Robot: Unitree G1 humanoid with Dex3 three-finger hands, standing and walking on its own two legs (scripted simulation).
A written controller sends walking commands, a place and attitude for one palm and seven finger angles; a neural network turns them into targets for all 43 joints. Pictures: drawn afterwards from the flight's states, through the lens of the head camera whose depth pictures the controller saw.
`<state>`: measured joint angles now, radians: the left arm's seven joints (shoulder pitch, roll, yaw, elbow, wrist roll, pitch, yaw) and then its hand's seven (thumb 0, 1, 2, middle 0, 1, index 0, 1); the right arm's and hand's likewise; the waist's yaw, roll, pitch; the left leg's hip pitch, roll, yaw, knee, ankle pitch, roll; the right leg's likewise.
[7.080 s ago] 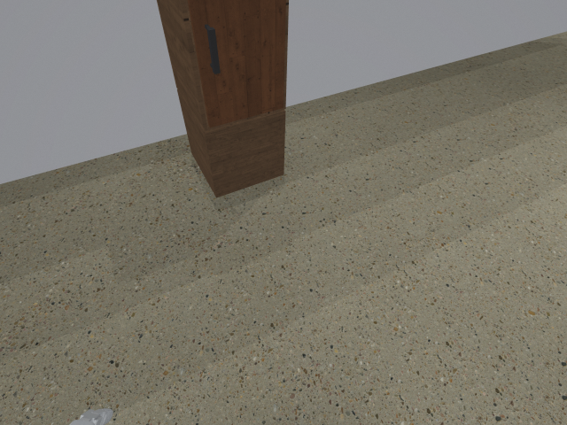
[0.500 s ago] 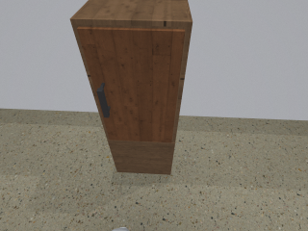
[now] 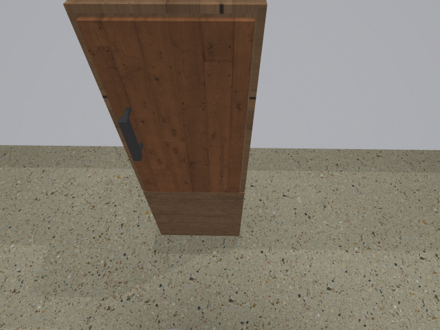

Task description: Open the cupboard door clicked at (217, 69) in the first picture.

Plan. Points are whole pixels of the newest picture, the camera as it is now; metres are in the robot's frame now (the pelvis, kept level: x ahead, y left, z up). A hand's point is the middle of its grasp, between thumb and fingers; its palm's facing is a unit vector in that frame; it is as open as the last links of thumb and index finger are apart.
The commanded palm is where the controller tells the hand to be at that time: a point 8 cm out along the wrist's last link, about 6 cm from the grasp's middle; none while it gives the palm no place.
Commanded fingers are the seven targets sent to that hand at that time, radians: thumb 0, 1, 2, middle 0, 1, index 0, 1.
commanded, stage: come to a stop and stand still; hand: left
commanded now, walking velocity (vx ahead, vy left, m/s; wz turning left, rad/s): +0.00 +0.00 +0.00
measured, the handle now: (132, 135) +0.56 +0.27 -0.03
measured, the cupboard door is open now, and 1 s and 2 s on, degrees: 0 0 0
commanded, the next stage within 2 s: look again from close up in 0.54 s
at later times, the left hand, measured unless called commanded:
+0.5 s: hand out of the picture +0.01 +0.13 -0.16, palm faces +0.06 -0.98 -0.21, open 7.2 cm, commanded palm none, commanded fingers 0.00 0.90 0.90 -0.20 -0.30 -0.20 -0.30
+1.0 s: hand out of the picture -0.03 +0.16 -0.16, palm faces +0.04 -0.98 -0.20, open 7.4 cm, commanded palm none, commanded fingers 0.00 0.90 0.90 -0.20 -0.30 -0.20 -0.30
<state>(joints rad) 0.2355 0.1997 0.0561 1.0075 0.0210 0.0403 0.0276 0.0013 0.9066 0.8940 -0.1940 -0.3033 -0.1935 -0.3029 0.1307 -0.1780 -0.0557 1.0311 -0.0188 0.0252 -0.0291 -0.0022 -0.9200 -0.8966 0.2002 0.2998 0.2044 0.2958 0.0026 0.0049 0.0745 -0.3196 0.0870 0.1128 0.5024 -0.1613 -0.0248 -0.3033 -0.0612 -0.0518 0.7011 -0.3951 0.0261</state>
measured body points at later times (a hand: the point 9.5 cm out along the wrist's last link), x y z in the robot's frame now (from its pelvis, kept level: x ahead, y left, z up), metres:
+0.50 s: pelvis -0.02 -0.05 +0.01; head -0.01 -0.05 +0.46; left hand +0.01 +0.18 -0.15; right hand -0.04 -0.25 -0.15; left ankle -0.05 +0.09 -0.73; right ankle +0.00 -0.13 -0.73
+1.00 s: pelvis -0.02 -0.01 +0.01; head -0.02 -0.02 +0.46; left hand -0.03 +0.21 -0.15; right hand -0.03 -0.21 -0.16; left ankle -0.05 +0.09 -0.73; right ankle +0.00 -0.13 -0.73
